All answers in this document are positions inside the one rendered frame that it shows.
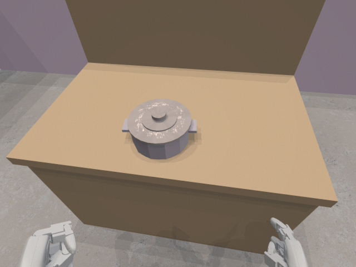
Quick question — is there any lid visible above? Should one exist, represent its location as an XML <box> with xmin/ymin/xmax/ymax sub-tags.
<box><xmin>127</xmin><ymin>98</ymin><xmax>191</xmax><ymax>145</ymax></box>

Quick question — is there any table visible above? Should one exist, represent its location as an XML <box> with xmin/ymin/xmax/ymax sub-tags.
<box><xmin>6</xmin><ymin>0</ymin><xmax>338</xmax><ymax>254</ymax></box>

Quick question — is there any robot right hand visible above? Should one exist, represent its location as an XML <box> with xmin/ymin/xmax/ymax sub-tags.
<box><xmin>264</xmin><ymin>217</ymin><xmax>308</xmax><ymax>267</ymax></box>

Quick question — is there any knob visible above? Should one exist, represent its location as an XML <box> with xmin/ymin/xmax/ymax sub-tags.
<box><xmin>151</xmin><ymin>108</ymin><xmax>166</xmax><ymax>121</ymax></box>

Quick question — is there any pot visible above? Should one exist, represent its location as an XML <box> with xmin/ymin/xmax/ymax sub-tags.
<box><xmin>122</xmin><ymin>118</ymin><xmax>196</xmax><ymax>160</ymax></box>

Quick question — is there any robot left hand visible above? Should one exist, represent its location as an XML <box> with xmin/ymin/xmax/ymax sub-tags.
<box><xmin>18</xmin><ymin>221</ymin><xmax>76</xmax><ymax>267</ymax></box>

